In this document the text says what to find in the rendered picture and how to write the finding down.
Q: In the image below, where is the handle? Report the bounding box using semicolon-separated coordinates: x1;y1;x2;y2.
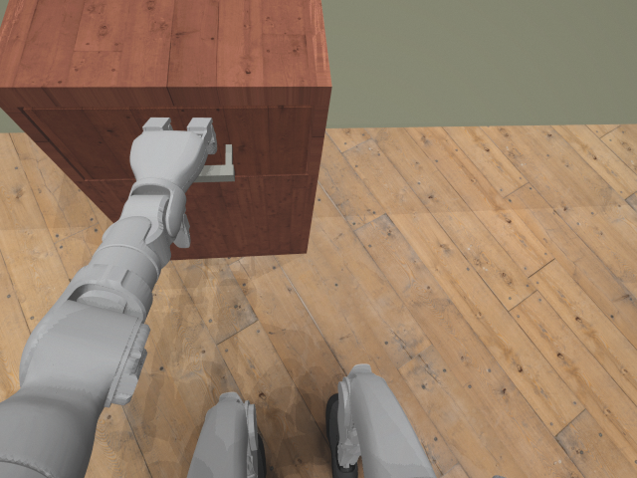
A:
194;144;235;182

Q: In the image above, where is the left robot upper arm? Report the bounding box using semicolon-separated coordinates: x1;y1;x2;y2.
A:
0;300;150;478

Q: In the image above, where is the robot left hand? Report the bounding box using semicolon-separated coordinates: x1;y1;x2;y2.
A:
129;118;217;248

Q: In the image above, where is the drawer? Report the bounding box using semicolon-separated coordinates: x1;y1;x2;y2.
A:
23;105;312;179

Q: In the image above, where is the cabinet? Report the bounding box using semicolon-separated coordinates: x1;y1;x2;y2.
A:
0;0;332;261

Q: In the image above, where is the robot left forearm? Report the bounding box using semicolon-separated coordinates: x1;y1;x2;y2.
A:
19;178;186;387

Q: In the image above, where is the right robot shin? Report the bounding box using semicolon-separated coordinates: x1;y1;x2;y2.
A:
337;363;385;466

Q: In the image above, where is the robot right thigh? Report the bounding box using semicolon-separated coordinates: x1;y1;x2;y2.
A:
337;372;437;478

